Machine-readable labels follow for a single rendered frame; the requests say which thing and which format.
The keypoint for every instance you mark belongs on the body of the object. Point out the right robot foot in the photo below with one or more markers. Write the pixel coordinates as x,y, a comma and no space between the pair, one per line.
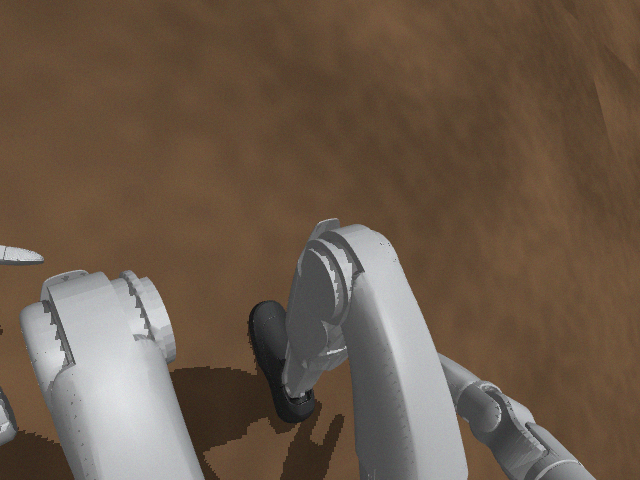
269,339

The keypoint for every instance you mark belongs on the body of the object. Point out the left robot hand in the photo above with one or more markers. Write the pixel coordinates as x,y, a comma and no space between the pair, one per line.
19,256

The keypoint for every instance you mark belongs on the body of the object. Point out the right robot hand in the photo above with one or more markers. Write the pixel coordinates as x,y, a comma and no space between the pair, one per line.
458,378

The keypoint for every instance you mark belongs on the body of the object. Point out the left robot arm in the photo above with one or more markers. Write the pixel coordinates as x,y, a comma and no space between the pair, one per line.
8,425

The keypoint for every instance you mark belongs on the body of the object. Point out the right robot arm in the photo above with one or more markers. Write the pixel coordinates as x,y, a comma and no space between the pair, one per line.
523,449

